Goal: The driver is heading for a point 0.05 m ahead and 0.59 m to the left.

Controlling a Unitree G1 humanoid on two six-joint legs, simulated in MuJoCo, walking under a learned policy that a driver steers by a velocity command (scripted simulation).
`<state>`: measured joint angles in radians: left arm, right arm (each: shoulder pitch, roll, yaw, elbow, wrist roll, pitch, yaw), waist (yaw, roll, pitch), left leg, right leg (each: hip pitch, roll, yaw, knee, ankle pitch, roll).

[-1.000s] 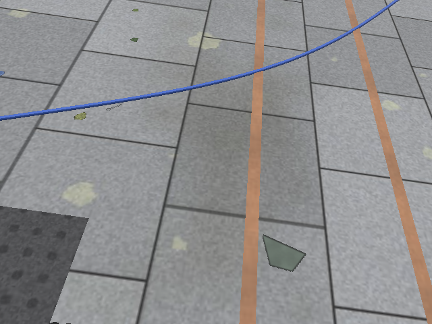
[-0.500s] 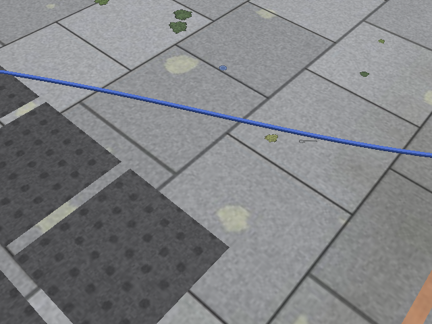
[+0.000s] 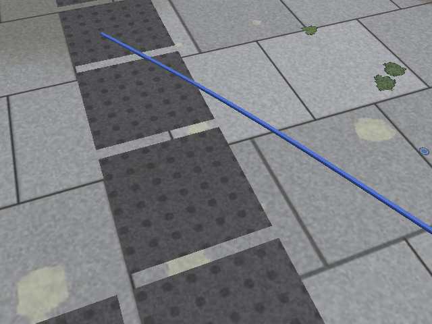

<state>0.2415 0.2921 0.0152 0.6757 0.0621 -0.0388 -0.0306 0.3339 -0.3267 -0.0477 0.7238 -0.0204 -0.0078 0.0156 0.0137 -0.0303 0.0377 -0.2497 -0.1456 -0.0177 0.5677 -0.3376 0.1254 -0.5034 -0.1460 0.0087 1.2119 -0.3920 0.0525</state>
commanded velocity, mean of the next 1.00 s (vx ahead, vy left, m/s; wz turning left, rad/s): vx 0.84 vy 0.00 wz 0.99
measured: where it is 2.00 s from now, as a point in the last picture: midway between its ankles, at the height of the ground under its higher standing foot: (69, 154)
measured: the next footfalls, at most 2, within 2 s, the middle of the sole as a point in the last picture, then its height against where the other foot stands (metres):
right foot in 0.24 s outside the picture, level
left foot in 0.68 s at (153, 229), level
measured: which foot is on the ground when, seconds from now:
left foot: down 0.00-0.24, up 0.26-0.66, down 0.68-1.00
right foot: up 0.00-0.22, down 0.24-0.68, up 0.70-1.00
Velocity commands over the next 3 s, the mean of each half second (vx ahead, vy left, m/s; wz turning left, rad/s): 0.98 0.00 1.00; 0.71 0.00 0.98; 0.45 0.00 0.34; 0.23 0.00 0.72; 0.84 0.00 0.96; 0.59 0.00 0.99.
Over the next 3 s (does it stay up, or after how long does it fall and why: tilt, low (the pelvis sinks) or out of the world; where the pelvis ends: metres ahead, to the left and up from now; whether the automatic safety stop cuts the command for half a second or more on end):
stays up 0.79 1.05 0.00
